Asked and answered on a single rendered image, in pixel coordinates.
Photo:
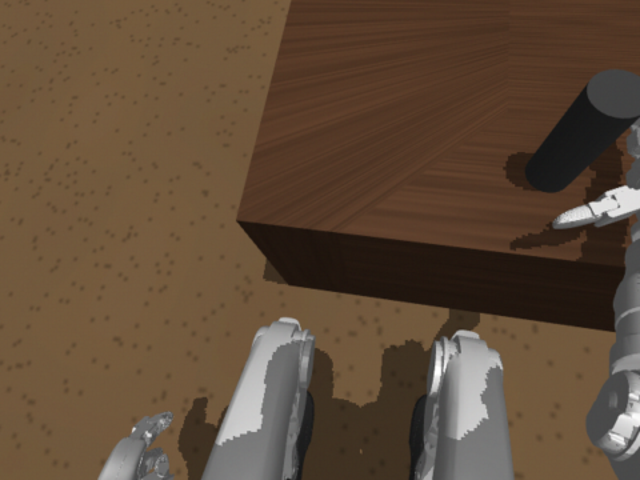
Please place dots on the right robot hand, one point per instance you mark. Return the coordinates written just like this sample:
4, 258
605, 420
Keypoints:
615, 204

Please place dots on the left robot foot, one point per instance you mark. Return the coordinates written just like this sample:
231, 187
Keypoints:
304, 437

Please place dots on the right robot arm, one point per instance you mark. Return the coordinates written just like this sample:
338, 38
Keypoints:
613, 422

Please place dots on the left robot hand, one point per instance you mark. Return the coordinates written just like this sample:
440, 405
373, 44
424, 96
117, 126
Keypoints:
129, 459

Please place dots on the right robot foot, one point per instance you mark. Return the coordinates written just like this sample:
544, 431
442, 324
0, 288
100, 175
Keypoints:
416, 441

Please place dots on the can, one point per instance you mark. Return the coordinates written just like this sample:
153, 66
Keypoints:
607, 106

